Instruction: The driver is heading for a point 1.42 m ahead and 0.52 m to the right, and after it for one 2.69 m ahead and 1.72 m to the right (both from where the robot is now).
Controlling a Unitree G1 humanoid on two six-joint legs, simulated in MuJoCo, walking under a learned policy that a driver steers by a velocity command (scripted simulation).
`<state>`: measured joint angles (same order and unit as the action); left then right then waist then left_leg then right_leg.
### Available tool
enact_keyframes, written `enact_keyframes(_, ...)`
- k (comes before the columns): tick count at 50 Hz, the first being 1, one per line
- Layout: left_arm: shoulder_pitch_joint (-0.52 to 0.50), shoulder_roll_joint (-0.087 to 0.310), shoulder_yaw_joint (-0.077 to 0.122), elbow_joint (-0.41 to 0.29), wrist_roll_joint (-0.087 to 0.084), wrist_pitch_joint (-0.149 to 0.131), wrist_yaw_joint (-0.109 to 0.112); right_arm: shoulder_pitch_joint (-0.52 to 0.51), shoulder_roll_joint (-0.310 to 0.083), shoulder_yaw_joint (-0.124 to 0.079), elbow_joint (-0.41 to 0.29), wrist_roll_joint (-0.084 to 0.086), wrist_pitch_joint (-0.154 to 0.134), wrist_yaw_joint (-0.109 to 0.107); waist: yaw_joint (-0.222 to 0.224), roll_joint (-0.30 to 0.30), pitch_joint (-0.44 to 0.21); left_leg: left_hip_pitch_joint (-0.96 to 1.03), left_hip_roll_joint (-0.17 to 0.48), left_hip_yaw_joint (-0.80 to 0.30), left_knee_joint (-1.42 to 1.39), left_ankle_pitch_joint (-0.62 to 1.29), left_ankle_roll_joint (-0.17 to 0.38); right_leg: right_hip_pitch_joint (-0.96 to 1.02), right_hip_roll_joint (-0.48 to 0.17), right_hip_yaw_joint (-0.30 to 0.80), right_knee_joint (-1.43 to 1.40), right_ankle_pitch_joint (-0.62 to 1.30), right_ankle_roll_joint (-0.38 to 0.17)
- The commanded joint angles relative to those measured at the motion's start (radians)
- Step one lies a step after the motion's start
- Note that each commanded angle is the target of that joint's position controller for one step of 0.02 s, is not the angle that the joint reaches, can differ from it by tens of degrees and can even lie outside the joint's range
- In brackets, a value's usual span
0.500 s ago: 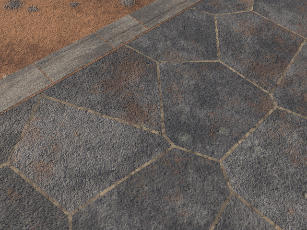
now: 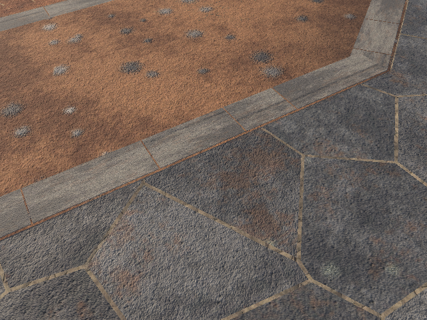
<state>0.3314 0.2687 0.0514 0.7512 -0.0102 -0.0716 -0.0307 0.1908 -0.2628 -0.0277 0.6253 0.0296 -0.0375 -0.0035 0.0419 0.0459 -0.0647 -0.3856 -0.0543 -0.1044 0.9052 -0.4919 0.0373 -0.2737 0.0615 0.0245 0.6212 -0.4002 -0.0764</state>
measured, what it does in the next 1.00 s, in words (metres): walks ahead, turning right: left foot, then right foot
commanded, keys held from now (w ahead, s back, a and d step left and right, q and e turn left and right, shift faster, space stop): w+e+shift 0.74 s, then w+shift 0.10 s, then w+q+shift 0.16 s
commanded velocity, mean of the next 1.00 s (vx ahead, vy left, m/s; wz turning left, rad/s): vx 0.89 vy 0.00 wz -0.69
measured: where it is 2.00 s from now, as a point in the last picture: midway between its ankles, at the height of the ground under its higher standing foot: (405, 122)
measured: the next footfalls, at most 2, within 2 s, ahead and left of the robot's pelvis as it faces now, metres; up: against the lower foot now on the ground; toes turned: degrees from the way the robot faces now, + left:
left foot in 0.32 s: +0.31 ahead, +0.11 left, +0.00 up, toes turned -19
right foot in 0.76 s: +0.61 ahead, -0.27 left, +0.00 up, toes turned -43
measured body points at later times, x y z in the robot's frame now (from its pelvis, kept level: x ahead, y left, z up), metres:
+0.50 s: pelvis +0.29 -0.01 +0.01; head +0.31 -0.02 +0.46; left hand +0.51 +0.22 -0.10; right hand +0.28 -0.32 -0.09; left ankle +0.28 +0.12 -0.72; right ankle +0.20 -0.08 -0.63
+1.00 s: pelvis +0.65 -0.28 +0.00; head +0.67 -0.29 +0.45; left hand +0.86 -0.10 -0.13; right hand +0.58 -0.55 -0.10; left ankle +0.85 -0.23 -0.64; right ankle +0.58 -0.24 -0.73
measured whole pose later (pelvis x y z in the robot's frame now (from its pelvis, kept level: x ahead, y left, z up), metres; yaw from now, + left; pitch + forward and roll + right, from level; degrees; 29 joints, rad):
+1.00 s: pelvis +0.65 -0.28 +0.00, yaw -43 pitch +0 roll -2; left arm 0.40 0.29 0.03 0.83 0.02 -0.08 -0.02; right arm 0.21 -0.25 0.01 0.70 -0.03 -0.04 0.03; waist 0.00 0.02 0.04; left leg -0.74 0.16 -0.03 1.12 -0.19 0.01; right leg -0.04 0.19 -0.05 0.35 -0.30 -0.17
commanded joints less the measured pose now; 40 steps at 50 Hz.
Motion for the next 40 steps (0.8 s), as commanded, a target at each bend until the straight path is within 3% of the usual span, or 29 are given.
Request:
enact_keyframes(1,0.105,0.186,0.047,-0.054,0.006,-0.04,0.001,-0.203,-0.144,-0.047,-0.139,0.005,-0.095,-0.002,0.038,-0.17,0.207,-0.547,0.054,-0.041,0.194,0.108,0.015,0.27,-0.358,0.758,-0.489,-0.407,-0.233)
enact_keyframes(2,0.112,0.168,0.042,-0.054,-0.006,-0.032,0.008,-0.212,-0.129,-0.046,-0.141,-0.018,-0.109,0.004,0.037,-0.155,0.181,-0.531,0.059,-0.029,0.148,0.166,0.005,0.292,-0.316,0.672,-0.475,-0.299,-0.21)
enact_keyframes(3,0.094,0.197,0.058,-0.023,0.033,-0.001,0.009,-0.18,-0.13,-0.035,-0.111,-0.139,-0.059,0.035,0.015,-0.116,0.179,-0.443,0.076,0.03,0.082,0.221,-0.024,0.22,-0.238,0.524,-0.469,-0.186,-0.148)
enact_keyframes(4,0.105,0.18,0.055,-0.019,0.03,0.009,0.013,-0.162,-0.099,-0.031,-0.1,-0.138,-0.035,0.048,0.018,-0.157,0.158,-0.36,0.055,0.069,0.056,0.245,-0.049,0.171,-0.182,0.453,-0.467,-0.085,-0.136)
enact_keyframes(7,0.155,0.148,0.053,0.01,0.02,0.021,0.016,-0.213,-0.063,-0.011,-0.115,-0.082,-0.005,0.059,0.04,-0.2,0.137,-0.299,0.034,0.104,-0.063,0.258,-0.096,0.142,-0.145,0.415,-0.461,0.017,-0.149)
enact_keyframes(11,0.193,0.178,0.069,0.029,0.022,0.028,0.021,-0.325,-0.079,-0.004,-0.14,-0.063,-0.014,0.054,0.082,-0.21,0.126,-0.21,0.0,0.108,-0.287,0.256,-0.109,0.162,-0.157,0.458,-0.425,0.053,-0.154)
enact_keyframes(13,0.151,0.19,0.074,0.024,0.021,0.024,0.023,-0.271,-0.096,-0.009,-0.131,-0.051,-0.024,0.042,0.038,-0.223,0.104,-0.025,-0.007,0.095,-0.366,0.27,-0.091,0.099,-0.175,0.48,-0.392,0.163,-0.131)
enact_keyframes(14,0.107,0.206,0.078,0.014,0.019,0.018,0.022,-0.185,-0.118,-0.018,-0.107,-0.047,-0.029,0.029,-0.018,-0.213,0.07,0.15,-0.015,0.094,-0.407,0.271,-0.073,0.031,-0.171,0.464,-0.329,0.317,-0.107)
enact_keyframes(15,0.07,0.215,0.081,0.007,0.013,0.007,0.019,-0.026,-0.163,-0.037,-0.059,-0.054,-0.037,0.01,-0.103,-0.156,-0.01,0.396,-0.004,0.084,-0.433,0.288,-0.049,-0.051,-0.122,0.412,-0.162,0.465,-0.073)
enact_keyframes(16,0.044,0.189,0.074,-0.006,0.002,-0.008,0.01,0.169,-0.247,-0.068,-0.02,-0.073,-0.044,-0.015,-0.205,-0.042,-0.134,0.668,0.125,-0.017,-0.432,0.159,-0.012,-0.193,-0.042,0.311,0.125,0.436,-0.041)
enact_keyframes(17,0.082,0.058,0.038,-0.062,-0.03,-0.019,0.013,0.31,-0.35,-0.093,-0.012,-0.104,-0.04,-0.028,-0.226,0.252,-0.324,0.898,0.45,-0.505,-0.591,-0.406,0.053,-0.426,0.081,0.171,0.461,-0.078,-0.016)
enact_keyframes(18,0.073,0.084,0.027,-0.064,-0.018,-0.001,0.02,0.208,-0.319,-0.087,-0.013,-0.102,-0.03,-0.03,-0.152,0.245,-0.237,0.732,0.511,-0.739,-0.679,-0.507,0.086,-0.517,0.005,0.115,0.639,-0.07,-0.028)
enact_keyframes(19,0.009,0.119,0.034,-0.053,0.009,0.013,0.017,0.13,-0.216,-0.063,-0.027,-0.099,-0.026,-0.029,-0.136,0.099,-0.096,0.606,0.472,-0.604,-0.65,-0.399,0.084,-0.544,-0.057,0.089,0.69,0.026,-0.036)
enact_keyframes(20,-0.037,0.117,0.033,-0.049,0.028,0.02,0.002,0.124,-0.164,-0.05,-0.01,-0.095,-0.029,-0.024,-0.131,0.011,-0.013,0.516,0.426,-0.435,-0.653,-0.212,0.082,-0.536,-0.097,0.07,0.672,0.079,-0.031)
enact_keyframes(22,-0.082,0.095,0.029,-0.056,0.049,0.041,-0.026,0.14,-0.125,-0.035,0.032,-0.089,-0.039,-0.022,-0.102,0.046,0.087,0.414,0.344,-0.219,-0.71,0.001,0.063,-0.54,-0.144,0.055,0.642,0.112,-0.017)
enact_keyframes(23,-0.107,0.084,0.024,-0.071,0.048,0.053,-0.036,0.158,-0.114,-0.032,0.053,-0.078,-0.049,-0.017,-0.095,0.079,0.113,0.402,0.336,-0.159,-0.72,0.084,0.058,-0.558,-0.158,0.052,0.636,0.123,-0.013)
enact_keyframes(25,-0.176,0.065,0.013,-0.106,0.045,0.07,-0.05,0.195,-0.083,-0.025,0.091,-0.062,-0.066,-0.003,-0.084,0.07,0.142,0.41,0.331,-0.049,-0.734,0.256,0.048,-0.623,-0.169,0.041,0.657,0.155,-0.013)
enact_keyframes(29,-0.318,0.068,-0.009,-0.192,0.042,0.073,-0.069,0.162,-0.093,-0.023,0.127,-0.064,-0.087,0.0,-0.036,0.053,0.199,0.331,0.298,0.191,-0.792,0.537,0.023,-0.617,-0.168,-0.01,0.54,0.29,-0.01)
enact_keyframes(31,-0.407,0.067,-0.024,-0.221,0.043,0.071,-0.083,0.176,-0.11,-0.026,0.151,-0.064,-0.089,-0.004,-0.046,0.005,0.239,0.284,0.26,0.301,-0.831,0.649,0.003,-0.507,-0.143,-0.114,0.353,0.349,-0.032)
enact_keyframes(32,-0.436,0.059,-0.032,-0.227,0.043,0.07,-0.087,0.195,-0.123,-0.027,0.166,-0.064,-0.089,-0.006,-0.051,-0.014,0.248,0.278,0.244,0.35,-0.823,0.821,-0.009,-0.428,-0.11,-0.173,0.272,0.353,-0.055)
enact_keyframes(34,-0.403,0.072,-0.032,-0.213,0.039,0.068,-0.082,0.246,-0.19,-0.04,0.179,-0.064,-0.085,-0.015,-0.024,0.018,0.173,0.36,0.26,0.376,-0.688,1.38,-0.023,-0.263,-0.017,-0.253,0.208,0.328,-0.095)
enact_keyframes(35,-0.322,0.097,-0.023,-0.191,0.036,0.067,-0.073,0.242,-0.232,-0.051,0.176,-0.065,-0.073,-0.023,0.032,0.054,0.111,0.397,0.282,0.373,-0.558,1.554,-0.027,-0.169,0.017,-0.252,0.196,0.283,-0.112)
enact_keyframes(36,-0.162,0.137,-0.006,-0.148,0.034,0.063,-0.061,0.212,-0.27,-0.061,0.165,-0.068,-0.055,-0.027,0.122,0.074,0.016,0.387,0.306,0.361,-0.347,1.642,-0.02,0.004,0.047,-0.228,0.193,0.232,-0.134)
enact_keyframes(37,0.074,0.191,0.024,-0.077,0.036,0.059,-0.043,0.159,-0.283,-0.064,0.14,-0.07,-0.043,-0.027,0.227,0.078,-0.093,0.279,0.319,0.334,-0.067,1.587,-0.005,0.28,0.061,-0.165,0.15,0.207,-0.171)
enact_keyframes(38,0.168,0.238,0.054,-0.02,0.035,0.061,-0.015,0.162,-0.241,-0.058,0.143,-0.078,-0.038,-0.014,0.229,-0.03,-0.117,0.058,0.216,0.331,0.29,0.896,-0.015,0.521,0.02,-0.043,0.047,0.187,-0.198)
enact_keyframes(39,0.082,0.321,0.07,-0.037,0.029,0.072,0.006,0.185,-0.083,-0.016,0.098,-0.09,-0.048,0.0,0.094,-0.257,-0.079,-0.236,0.077,0.298,0.689,-0.026,-0.027,0.585,-0.184,0.272,0.066,0.304,-0.21)
enact_keyframes(40,0.064,0.373,0.081,-0.091,0.046,0.08,0.01,0.217,-0.139,-0.018,-0.005,-0.054,-0.066,0.0,0.065,-0.255,-0.328,-0.434,0.052,0.073,0.801,0.028,-0.032,0.79,-0.349,0.713,-0.189,0.133,-0.374)
Keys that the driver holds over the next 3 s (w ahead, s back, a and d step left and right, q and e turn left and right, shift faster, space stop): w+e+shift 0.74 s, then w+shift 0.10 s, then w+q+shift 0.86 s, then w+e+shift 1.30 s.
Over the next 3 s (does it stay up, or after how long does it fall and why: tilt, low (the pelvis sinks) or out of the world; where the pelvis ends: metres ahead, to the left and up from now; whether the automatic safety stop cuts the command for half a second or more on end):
stays up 2.34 -1.14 0.01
